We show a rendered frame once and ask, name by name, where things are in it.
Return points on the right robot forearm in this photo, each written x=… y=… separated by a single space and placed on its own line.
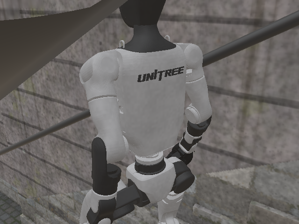
x=193 y=135

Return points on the robot thigh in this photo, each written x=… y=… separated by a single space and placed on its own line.
x=125 y=201
x=168 y=207

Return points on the robot right thigh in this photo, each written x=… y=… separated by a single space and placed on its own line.
x=168 y=207

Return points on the robot right hand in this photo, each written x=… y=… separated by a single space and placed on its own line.
x=180 y=154

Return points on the right robot upper arm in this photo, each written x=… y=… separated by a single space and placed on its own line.
x=200 y=109

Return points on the left robot upper arm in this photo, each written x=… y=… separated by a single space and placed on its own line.
x=97 y=76

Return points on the left robot forearm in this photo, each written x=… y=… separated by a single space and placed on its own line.
x=105 y=182

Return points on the robot left thigh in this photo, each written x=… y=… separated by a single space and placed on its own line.
x=125 y=201

